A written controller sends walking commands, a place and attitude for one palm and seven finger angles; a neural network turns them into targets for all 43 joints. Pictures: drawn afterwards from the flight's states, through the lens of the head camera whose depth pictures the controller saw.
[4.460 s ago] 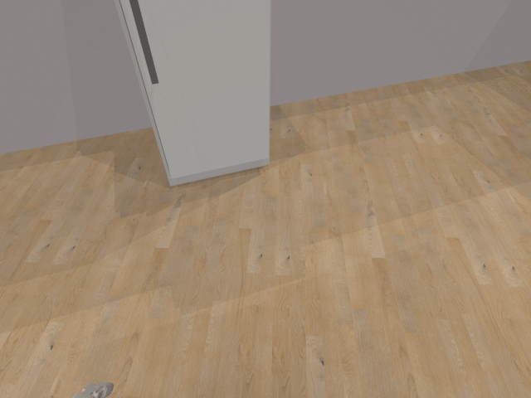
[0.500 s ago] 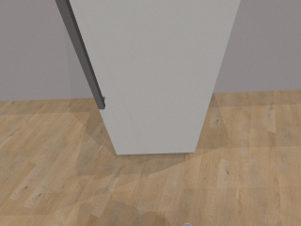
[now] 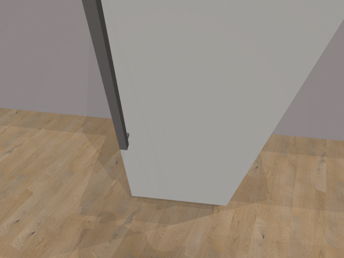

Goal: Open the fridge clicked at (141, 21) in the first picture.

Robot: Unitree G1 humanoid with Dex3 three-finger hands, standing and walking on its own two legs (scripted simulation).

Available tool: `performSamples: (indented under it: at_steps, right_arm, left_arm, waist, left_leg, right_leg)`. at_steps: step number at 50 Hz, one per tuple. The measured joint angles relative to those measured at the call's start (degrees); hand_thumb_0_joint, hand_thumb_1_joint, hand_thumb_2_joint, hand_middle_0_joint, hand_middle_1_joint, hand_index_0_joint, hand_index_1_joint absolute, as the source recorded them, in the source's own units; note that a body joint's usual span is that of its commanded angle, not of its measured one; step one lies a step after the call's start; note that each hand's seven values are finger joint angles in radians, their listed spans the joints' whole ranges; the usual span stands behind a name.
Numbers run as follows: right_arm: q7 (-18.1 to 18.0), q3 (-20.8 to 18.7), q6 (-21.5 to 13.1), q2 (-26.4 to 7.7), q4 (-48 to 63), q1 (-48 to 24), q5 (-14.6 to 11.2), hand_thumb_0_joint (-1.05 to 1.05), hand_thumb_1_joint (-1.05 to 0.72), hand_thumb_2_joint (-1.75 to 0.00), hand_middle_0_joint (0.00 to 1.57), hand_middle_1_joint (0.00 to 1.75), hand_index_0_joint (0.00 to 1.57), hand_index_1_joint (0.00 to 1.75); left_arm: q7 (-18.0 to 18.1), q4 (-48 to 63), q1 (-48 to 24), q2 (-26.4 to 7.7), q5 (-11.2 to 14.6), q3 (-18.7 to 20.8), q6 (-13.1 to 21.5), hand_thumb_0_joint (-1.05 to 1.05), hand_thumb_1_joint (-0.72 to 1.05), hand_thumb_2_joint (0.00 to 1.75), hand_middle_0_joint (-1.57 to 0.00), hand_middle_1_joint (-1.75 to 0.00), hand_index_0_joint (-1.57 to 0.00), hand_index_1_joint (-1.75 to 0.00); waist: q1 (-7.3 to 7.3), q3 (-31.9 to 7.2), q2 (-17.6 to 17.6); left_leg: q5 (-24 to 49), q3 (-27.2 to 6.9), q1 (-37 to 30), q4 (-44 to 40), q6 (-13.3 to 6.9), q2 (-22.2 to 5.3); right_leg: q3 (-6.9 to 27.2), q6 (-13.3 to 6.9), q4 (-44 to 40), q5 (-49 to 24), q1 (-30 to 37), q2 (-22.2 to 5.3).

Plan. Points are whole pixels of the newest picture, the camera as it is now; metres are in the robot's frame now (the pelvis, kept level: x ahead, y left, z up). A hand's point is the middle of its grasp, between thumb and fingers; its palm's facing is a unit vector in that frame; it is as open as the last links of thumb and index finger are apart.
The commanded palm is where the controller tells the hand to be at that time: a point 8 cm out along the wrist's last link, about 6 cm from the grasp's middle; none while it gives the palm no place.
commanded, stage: come to a stop and stand still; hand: left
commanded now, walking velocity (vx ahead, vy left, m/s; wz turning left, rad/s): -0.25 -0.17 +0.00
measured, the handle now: (114, 87) +0.49 +0.22 +0.12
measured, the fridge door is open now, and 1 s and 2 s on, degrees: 0 0 0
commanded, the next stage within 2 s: look again from close up in 1.32 s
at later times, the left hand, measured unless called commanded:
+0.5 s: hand out of the picture -0.03 +0.14 -0.15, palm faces +0.01 -0.96 -0.27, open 7.4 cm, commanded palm none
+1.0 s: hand out of the picture -0.08 +0.17 -0.17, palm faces +0.04 -0.98 -0.17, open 7.4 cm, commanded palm none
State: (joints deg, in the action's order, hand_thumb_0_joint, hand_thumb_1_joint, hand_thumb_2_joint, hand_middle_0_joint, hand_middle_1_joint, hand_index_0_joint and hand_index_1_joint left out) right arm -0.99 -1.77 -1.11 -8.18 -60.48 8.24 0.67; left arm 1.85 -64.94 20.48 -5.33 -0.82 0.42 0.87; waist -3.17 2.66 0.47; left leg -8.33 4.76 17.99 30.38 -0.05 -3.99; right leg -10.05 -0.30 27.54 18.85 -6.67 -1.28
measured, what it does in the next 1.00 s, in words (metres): steps on the spot: right foot, then left foot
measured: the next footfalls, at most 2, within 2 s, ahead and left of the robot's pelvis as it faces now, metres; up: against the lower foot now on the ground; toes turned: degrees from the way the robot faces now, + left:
right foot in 0.38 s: -0.01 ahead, -0.13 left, +0.00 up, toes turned -5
left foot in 0.84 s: -0.06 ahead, +0.11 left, +0.00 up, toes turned +1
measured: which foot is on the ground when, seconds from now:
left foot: down 0.00-0.38, up 0.40-0.82, down 0.84-1.00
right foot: down 0.00-0.02, up 0.04-0.36, down 0.38-1.00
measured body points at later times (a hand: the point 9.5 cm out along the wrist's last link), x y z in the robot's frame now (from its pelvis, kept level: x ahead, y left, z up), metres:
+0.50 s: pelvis -0.06 -0.05 +0.01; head -0.08 -0.07 +0.46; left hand -0.03 +0.19 -0.13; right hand -0.05 -0.29 -0.16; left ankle -0.01 +0.10 -0.68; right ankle -0.07 -0.15 -0.73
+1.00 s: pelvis -0.05 -0.01 +0.01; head -0.04 +0.01 +0.46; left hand -0.08 +0.22 -0.16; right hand -0.05 -0.23 -0.15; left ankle -0.10 +0.11 -0.73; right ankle -0.06 -0.13 -0.72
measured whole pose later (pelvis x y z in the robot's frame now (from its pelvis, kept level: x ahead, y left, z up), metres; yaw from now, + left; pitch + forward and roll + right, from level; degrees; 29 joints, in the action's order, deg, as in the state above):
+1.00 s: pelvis -0.05 -0.01 +0.01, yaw -1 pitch +0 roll +1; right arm -2.8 -0.8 -0.7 -7.1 -62.5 16.4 1.5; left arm 0.8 -65.1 17.7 -9.9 -0.8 1.7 -1.9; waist -1.0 0.7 -2.6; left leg -16.5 2.9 6.7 23.2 -0.1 -0.2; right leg -3.3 1.2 35.3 21.2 -16.2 -3.1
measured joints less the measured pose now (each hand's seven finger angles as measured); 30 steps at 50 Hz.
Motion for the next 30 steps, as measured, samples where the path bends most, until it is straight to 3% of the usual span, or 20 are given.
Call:
performSamples:
  at_steps: [4,7,12,15,18,21,23,26,30]
  right_arm:
    - [-0.83,0.74,0.45,2.22,0.61,-1.66,-0.08,0.0,-0.92,-0.9,0.2,0.3,0.2,0.3]
    - [-1.76,0.21,0.72,2.54,1.9,-3.08,-0.16,-0.01,-0.92,-0.9,0.2,0.3,0.2,0.3]
    - [-1.74,-0.85,1.84,1.01,2.95,-3.67,0.4,-0.02,-0.92,-0.9,0.2,0.3,0.2,0.3]
    - [-1.28,-1.45,2.5,-0.42,2.5,-2.31,0.84,-0.01,-0.92,-0.9,0.2,0.3,0.2,0.3]
    - [-0.61,-2.08,3.52,-1.95,1.46,-0.16,1.15,-0.01,-0.91,-0.9,0.2,0.3,0.2,0.3]
    - [0.01,-2.61,5.23,-3.2,0.26,2.69,0.73,0.0,-0.91,-0.9,0.2,0.3,0.2,0.3]
    - [0.69,-2.74,6.1,-3.64,-0.38,4.85,0.83,0.0,-0.91,-0.9,0.2,0.3,0.2,0.3]
    - [1.45,-2.88,5.48,-3.97,-0.64,7.12,1.1,0.0,-0.91,-0.9,0.2,0.3,0.2,0.3]
    - [1.67,-2.89,4.15,-4.31,-0.66,10.37,1.18,0.0,-0.91,-0.9,0.2,0.3,0.19,0.3]
  left_arm:
    - [0.7,0.73,-1.44,-1.61,0.16,0.36,-1.86,0.01,0.91,0.9,-0.21,-0.3,-0.2,-0.3]
    - [0.47,2.09,-3.6,-2.66,-0.04,1.06,-3.03,0.01,0.91,0.9,-0.2,-0.3,-0.2,-0.3]
    - [0.11,5.11,-6.71,-5.36,-0.32,2.88,-4.12,0.01,0.91,0.9,-0.2,-0.3,-0.2,-0.3]
    - [-0.12,6.6,-7.93,-6.68,-0.36,3.5,-4.29,0.01,0.91,0.9,-0.2,-0.3,-0.2,-0.3]
    - [-0.34,7.27,-7.75,-7.07,-0.31,3.41,-3.32,0.0,0.91,0.9,-0.2,-0.3,-0.2,-0.3]
    - [-0.26,6.87,-6.27,-6.02,-0.87,2.41,-2.44,0.0,0.91,0.9,-0.2,-0.3,-0.2,-0.3]
    - [-0.25,6.44,-4.44,-4.95,-0.88,1.79,-2.54,0.0,0.91,0.9,-0.2,-0.3,-0.2,-0.3]
    - [-0.6,5.39,-2.48,-3.6,-0.66,1.23,-2.45,0.01,0.91,0.9,-0.2,-0.3,-0.2,-0.3]
    - [-0.97,5.21,-2.27,-2.1,-0.46,0.74,-1.42,0.01,0.91,0.9,-0.21,-0.3,-0.2,-0.3]
  waist:
    - [-0.6,1.38,-3.32]
    - [0.33,2.79,-2.89]
    - [1.68,3.52,-1.5]
    - [2.39,2.72,-0.53]
    - [2.95,0.89,0.51]
    - [3.23,-1.06,1.78]
    - [2.54,-3.13,1.41]
    - [2.42,-4.69,0.28]
    - [3.02,-4.08,0.53]
  left_leg:
    - [-2.82,2.57,-1.17,-0.76,-1.57,1.53]
    - [-1.12,3.25,-0.81,-2.24,-2.01,1.29]
    - [1.18,3.62,0.9,-3.06,-1.53,-0.08]
    - [2.23,3.16,1.9,-2.81,-0.72,-0.88]
    - [2.61,2.54,2.99,-1.65,0.35,-1.38]
    - [-8.34,-0.11,5.06,4.59,1.48,-0.77]
    - [-11.57,-1.48,6.36,11.22,1.39,0.61]
    - [-9.01,-1.86,6.95,19.82,1.44,1.95]
    - [-6.77,-2.06,5.21,22.41,2.27,2.2]
  right_leg:
    - [3.53,1.24,6.66,5.92,-3.02,-1.71]
    - [6.45,1.5,18.03,11.21,-8.57,-1.06]
    - [8.92,2.05,27.94,10.65,-14.72,-0.47]
    - [8.53,1.7,23.29,9.87,-13.51,-1.07]
    - [7.47,0.88,11.34,6.11,-8.14,-1.62]
    - [6.25,0.17,6.48,-0.21,-5.92,-1.29]
    - [6.66,-0.5,3.7,-1.48,-5.13,-1.47]
    - [7.97,-0.71,-1.78,-5.0,-4.19,-1.92]
    - [7.12,-0.82,-5.65,-7.72,-3.93,-1.77]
